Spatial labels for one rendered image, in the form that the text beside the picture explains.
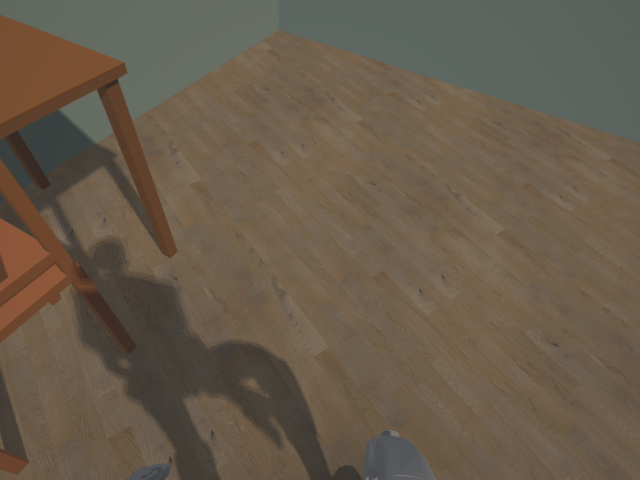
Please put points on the chair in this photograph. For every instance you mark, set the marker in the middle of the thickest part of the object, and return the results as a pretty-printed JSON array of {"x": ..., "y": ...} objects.
[{"x": 33, "y": 272}]

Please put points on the right robot thigh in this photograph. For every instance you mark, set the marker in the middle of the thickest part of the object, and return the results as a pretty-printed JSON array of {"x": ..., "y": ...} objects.
[{"x": 395, "y": 458}]

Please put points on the table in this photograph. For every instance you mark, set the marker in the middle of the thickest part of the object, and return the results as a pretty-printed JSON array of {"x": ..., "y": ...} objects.
[{"x": 41, "y": 73}]

